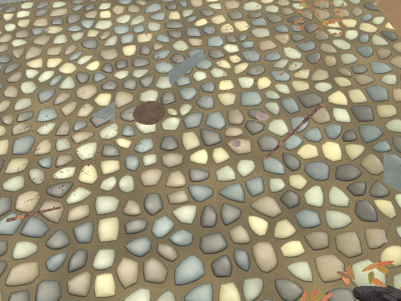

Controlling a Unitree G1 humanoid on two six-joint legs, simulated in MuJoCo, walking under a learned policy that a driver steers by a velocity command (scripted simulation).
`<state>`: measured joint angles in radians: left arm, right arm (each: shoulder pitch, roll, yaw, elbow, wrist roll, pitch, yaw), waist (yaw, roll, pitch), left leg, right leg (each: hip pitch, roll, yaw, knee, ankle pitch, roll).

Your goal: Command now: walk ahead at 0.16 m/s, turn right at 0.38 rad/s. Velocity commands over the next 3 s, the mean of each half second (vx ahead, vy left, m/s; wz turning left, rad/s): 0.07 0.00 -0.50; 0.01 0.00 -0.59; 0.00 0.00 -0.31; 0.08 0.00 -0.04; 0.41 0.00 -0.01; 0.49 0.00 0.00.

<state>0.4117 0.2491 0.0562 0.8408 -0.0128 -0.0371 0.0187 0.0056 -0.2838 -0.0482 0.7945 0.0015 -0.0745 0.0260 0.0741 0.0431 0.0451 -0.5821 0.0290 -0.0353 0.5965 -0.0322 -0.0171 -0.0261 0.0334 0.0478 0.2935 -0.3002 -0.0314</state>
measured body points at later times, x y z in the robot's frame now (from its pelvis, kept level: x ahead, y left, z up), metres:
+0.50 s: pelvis +0.09 +0.00 -0.01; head +0.11 -0.04 +0.44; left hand +0.30 +0.24 -0.09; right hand +0.15 -0.32 -0.13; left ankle +0.17 +0.12 -0.74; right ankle +0.07 -0.11 -0.74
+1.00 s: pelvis +0.12 +0.00 -0.01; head +0.15 -0.02 +0.44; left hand +0.42 +0.14 -0.09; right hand +0.09 -0.33 -0.11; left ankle +0.19 +0.10 -0.75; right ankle +0.07 -0.11 -0.74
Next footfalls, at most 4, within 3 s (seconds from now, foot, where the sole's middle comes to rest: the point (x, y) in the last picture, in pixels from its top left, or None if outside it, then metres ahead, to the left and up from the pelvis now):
0.08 left None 0.21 0.12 -0.78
0.50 right None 0.11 -0.12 -0.78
0.98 left None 0.22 0.06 -0.78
1.36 right None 0.05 -0.13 -0.78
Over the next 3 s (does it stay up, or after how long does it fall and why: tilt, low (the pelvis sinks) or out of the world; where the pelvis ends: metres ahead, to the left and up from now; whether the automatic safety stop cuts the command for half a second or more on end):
stays up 0.55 -0.36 -0.02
